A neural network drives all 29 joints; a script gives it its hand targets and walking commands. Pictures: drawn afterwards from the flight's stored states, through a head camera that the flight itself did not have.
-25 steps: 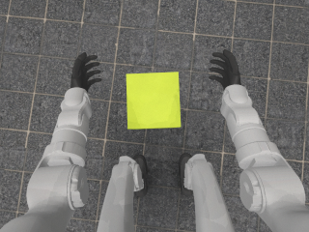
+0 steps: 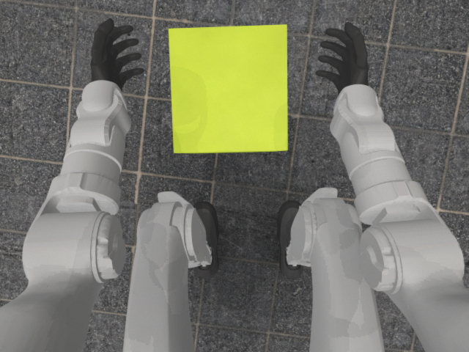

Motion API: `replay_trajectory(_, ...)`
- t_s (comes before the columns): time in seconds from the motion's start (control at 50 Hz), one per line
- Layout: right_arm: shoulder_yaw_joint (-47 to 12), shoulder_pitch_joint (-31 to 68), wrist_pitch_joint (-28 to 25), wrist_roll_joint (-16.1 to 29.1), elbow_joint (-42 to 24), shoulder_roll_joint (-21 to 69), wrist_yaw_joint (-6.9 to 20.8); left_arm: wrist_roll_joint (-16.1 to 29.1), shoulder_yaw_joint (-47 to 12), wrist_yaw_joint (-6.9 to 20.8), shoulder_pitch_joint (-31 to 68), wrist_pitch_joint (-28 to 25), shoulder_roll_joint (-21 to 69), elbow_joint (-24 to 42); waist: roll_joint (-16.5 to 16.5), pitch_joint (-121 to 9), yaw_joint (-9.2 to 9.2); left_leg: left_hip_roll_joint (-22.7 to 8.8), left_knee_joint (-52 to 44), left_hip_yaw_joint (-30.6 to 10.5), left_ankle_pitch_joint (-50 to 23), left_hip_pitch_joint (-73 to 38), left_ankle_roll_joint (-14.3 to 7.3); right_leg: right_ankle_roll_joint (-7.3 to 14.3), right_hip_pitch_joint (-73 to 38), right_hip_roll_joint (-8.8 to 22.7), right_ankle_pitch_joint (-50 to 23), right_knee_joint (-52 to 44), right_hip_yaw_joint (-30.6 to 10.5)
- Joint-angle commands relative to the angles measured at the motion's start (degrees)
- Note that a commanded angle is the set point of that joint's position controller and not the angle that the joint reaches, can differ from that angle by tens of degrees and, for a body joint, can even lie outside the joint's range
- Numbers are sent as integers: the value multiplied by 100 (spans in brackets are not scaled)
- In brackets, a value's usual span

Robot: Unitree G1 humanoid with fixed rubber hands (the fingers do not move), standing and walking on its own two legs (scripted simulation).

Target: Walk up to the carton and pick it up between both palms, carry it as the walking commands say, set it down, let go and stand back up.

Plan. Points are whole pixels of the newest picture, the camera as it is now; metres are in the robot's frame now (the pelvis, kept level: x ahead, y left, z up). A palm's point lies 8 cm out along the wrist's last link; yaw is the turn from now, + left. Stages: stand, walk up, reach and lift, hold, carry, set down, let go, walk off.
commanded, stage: reach and lift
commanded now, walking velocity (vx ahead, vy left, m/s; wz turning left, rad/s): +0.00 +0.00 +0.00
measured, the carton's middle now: (231, 103) +0.50 +0.02 -0.34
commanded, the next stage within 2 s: none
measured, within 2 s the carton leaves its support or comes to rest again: neither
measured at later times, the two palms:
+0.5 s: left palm (134, 101) +0.49 +0.20 -0.26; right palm (336, 87) +0.50 -0.17 -0.25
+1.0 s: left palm (137, 96) +0.50 +0.20 -0.27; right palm (332, 85) +0.50 -0.17 -0.26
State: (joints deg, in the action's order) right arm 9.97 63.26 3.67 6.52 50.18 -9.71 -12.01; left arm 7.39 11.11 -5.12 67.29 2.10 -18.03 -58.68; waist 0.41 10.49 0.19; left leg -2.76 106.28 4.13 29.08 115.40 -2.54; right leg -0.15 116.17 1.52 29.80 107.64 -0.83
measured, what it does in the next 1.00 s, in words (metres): lowers itself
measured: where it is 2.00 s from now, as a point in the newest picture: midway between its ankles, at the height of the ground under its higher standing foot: (248, 252)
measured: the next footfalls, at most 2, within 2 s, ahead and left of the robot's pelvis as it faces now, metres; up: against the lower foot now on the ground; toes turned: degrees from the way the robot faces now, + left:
none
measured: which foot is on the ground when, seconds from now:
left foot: down 0.00-1.00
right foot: down 0.00-1.00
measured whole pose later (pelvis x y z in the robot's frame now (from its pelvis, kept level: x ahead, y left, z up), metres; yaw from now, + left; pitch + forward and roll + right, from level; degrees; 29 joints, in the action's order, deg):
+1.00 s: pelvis -0.01 +0.00 -0.08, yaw +0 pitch +31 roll +0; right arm 8.4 79.4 -1.7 14.1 70.0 -16.6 -8.1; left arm 13.2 -0.9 -4.4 78.2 0.1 -22.6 -68.8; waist 2.3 24.2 0.2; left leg -3.0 123.6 3.7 31.2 123.2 -3.7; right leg -0.1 123.1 1.5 32.1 124.3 -0.8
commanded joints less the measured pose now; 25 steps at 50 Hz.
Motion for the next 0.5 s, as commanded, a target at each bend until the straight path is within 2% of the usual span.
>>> replay_trajectory(0.0,-207,1783,-338,193,-597,-960,9,505,-309,12,1847,-279,-1083,432,135,-6842,12,586,-401,-496,-1327,-2519,209,-147,-2571,-548,-1187,-429,221)
replay_trajectory(0.02,-206,1858,-377,335,-691,-1062,1,565,-362,-29,2001,-299,-1100,638,54,-7094,6,594,-313,-501,-1484,-2819,211,-140,-2591,-572,-1237,-338,239)
replay_trajectory(0.04,-195,2017,-376,276,-500,-1208,-2,596,-412,-59,2118,-271,-1141,305,23,-6801,45,568,-231,-477,-1337,-2684,247,-140,-2405,-556,-1078,-261,275)
replay_trajectory(0.06,-119,2043,-371,293,-517,-1237,-2,565,-411,-55,2155,-286,-1170,514,-81,-6858,24,567,-179,-482,-1365,-2571,239,-126,-2494,-539,-1184,-163,247)
replay_trajectory(0.08,-175,2053,-354,229,-272,-1284,-10,664,-473,-68,2241,-243,-1197,346,164,-6705,153,564,-158,-506,-1147,-2507,230,-125,-2460,-497,-995,-154,279)
replay_trajectory(0.1,-250,2180,-372,265,-376,-1252,5,711,-513,-82,2383,-281,-1213,499,143,-6766,127,562,-70,-512,-1220,-2565,229,-128,-2454,-497,-1031,-72,268)
replay_trajectory(0.12,-302,2237,-432,374,-441,-1299,9,840,-692,-68,2384,-268,-1121,434,98,-6777,255,548,45,-510,-1302,-2569,242,-120,-2470,-488,-1116,-13,299)
replay_trajectory(0.14,-383,2257,-367,470,-183,-1200,54,803,-721,-82,2406,-242,-1133,244,-25,-6441,56,521,33,-514,-1276,-2547,239,-109,-2270,-502,-1024,34,248)
replay_trajectory(0.16,-378,2236,-377,542,-68,-1223,83,769,-751,-82,2388,-244,-1159,229,-101,-6396,19,515,78,-523,-1226,-2630,233,-116,-2178,-482,-942,111,283)
replay_trajectory(0.18,-370,2097,-358,456,354,-1279,113,781,-802,-64,2277,-202,-1050,-232,-13,-6002,117,501,114,-586,-1031,-2482,239,-117,-1819,-466,-678,132,298)
replay_trajectory(0.2,-380,2285,-399,448,135,-1328,118,771,-697,-78,2445,-237,-1156,101,66,-6260,63,519,197,-566,-1131,-2517,248,-111,-2092,-447,-800,195,272)
replay_trajectory(0.22,-425,2373,-442,476,56,-1337,129,841,-806,-86,2417,-238,-1052,43,116,-6175,113,507,239,-601,-1190,-2507,230,-108,-2075,-440,-881,277,313)
replay_trajectory(0.24,-426,2275,-459,512,427,-1218,180,796,-832,-69,2294,-264,-1039,-290,163,-5917,79,500,284,-629,-1091,-2324,206,-119,-1868,-416,-830,366,323)
replay_trajectory(0.26,-539,2293,-488,572,319,-1135,196,852,-841,-79,2476,-316,-1139,39,242,-6187,80,511,345,-599,-1338,-2471,223,-131,-2036,-445,-1067,345,302)
replay_trajectory(0.28,-640,2170,-425,674,828,-1031,241,771,-835,-61,2406,-295,-1131,-274,204,-5876,-33,453,399,-585,-1162,-2299,232,-146,-1834,-405,-885,393,276)
replay_trajectory(0.3,-569,2093,-417,728,1134,-1015,277,697,-918,-46,2331,-295,-1081,-388,-36,-5564,-93,445,360,-590,-1036,-2183,250,-120,-1594,-409,-759,430,251)
replay_trajectory(0.32,-590,2067,-410,693,1221,-987,300,604,-786,-26,2322,-317,-1227,-412,107,-5461,-210,433,438,-593,-1013,-2065,235,-131,-1548,-423,-729,418,210)
replay_trajectory(0.34,-555,2150,-453,687,1252,-1027,306,626,-866,-9,2425,-346,-1174,-392,74,-5263,-77,423,503,-608,-1007,-1987,244,-129,-1422,-411,-737,480,207)
replay_trajectory(0.38,-538,2198,-556,688,1261,-997,316,711,-936,33,2450,-416,-1044,-380,13,-5130,-47,433,621,-625,-1234,-1843,262,-93,-1407,-459,-986,544,151)
replay_trajectory(0.4,-524,2330,-620,719,1123,-994,330,813,-1128,48,2620,-437,-950,-149,-28,-5298,105,439,637,-714,-1388,-2046,256,-85,-1383,-444,-1126,669,222)
replay_trajectory(0.42,-562,2394,-657,738,1256,-1047,337,847,-1136,54,2621,-471,-978,-240,-13,-5323,39,436,759,-673,-1444,-2010,273,-88,-1380,-402,-1176,733,195)
replay_trajectory(0.44,-540,2551,-742,870,908,-1039,315,969,-1234,34,2746,-507,-900,-21,-101,-5546,93,447,787,-690,-1718,-2178,275,-84,-1535,-432,-1456,743,178)
replay_trajectory(0.46,-620,2562,-730,892,1213,-962,372,946,-1324,53,2643,-493,-819,-416,-199,-5130,12,407,767,-750,-1595,-2108,250,-81,-1102,-404,-1239,803,200)
replay_trajectory(0.48,-657,2530,-730,899,1271,-925,384,951,-1338,77,2645,-473,-755,-263,-231,-5222,51,418,746,-700,-1630,-2144,258,-62,-1263,-411,-1346,752,215)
